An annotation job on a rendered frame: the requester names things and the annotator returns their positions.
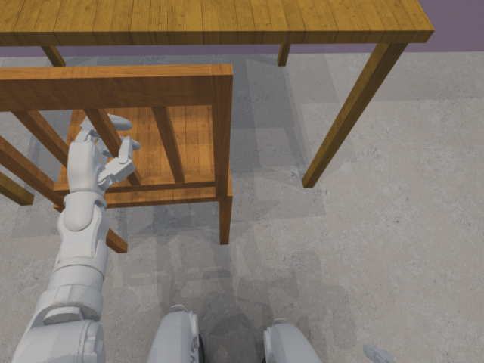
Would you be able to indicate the left robot upper arm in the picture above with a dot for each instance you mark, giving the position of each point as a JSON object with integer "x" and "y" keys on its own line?
{"x": 70, "y": 342}

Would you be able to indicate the robot right shin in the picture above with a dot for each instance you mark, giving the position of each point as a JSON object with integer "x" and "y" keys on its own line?
{"x": 280, "y": 321}

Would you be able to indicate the left robot hand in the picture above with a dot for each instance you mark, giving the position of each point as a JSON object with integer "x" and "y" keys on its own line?
{"x": 86, "y": 159}

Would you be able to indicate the right robot hand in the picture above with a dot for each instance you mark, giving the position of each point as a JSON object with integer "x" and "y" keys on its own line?
{"x": 378, "y": 355}

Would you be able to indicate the table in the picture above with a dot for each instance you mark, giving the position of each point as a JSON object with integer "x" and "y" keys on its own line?
{"x": 392, "y": 24}

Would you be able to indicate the chair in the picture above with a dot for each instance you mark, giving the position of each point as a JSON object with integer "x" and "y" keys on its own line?
{"x": 180, "y": 115}

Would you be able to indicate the robot left forearm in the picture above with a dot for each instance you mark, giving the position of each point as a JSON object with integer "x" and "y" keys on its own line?
{"x": 74, "y": 290}

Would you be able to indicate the robot left thigh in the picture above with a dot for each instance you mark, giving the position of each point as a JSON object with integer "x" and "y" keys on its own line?
{"x": 176, "y": 337}

